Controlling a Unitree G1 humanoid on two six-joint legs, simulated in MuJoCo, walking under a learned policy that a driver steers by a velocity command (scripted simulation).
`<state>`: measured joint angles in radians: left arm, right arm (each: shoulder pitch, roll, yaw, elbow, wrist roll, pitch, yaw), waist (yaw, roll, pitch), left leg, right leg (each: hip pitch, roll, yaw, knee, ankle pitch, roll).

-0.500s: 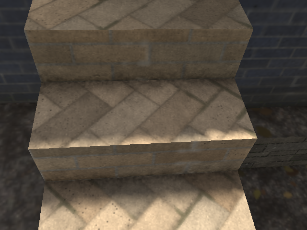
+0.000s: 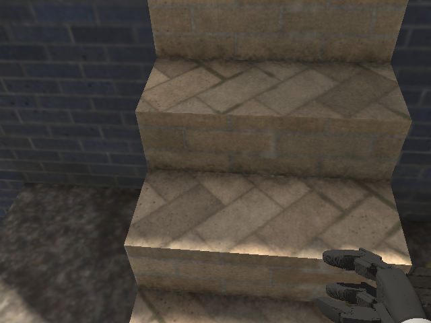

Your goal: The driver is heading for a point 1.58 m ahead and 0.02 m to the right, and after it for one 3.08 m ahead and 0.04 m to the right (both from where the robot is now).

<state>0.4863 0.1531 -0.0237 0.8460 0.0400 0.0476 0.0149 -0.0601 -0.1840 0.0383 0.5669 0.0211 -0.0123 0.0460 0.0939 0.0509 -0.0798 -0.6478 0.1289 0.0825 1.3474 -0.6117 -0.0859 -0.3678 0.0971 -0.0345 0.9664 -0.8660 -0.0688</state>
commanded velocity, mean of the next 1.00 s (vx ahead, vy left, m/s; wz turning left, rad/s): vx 0.55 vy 0.00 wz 0.00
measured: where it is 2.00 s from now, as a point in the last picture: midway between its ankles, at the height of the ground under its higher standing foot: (224, 258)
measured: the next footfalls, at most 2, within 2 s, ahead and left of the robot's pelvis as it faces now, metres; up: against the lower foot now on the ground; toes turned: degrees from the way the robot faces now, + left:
left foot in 0.08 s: +0.05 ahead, +0.08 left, +0.02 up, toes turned +5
right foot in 0.44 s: -0.09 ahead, -0.14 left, -0.18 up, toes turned -6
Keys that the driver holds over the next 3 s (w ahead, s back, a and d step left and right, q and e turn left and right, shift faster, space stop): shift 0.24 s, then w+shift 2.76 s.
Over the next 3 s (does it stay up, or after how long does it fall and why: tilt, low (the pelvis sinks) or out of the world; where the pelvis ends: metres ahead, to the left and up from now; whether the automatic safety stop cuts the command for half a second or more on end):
stays up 0.77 0.17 0.52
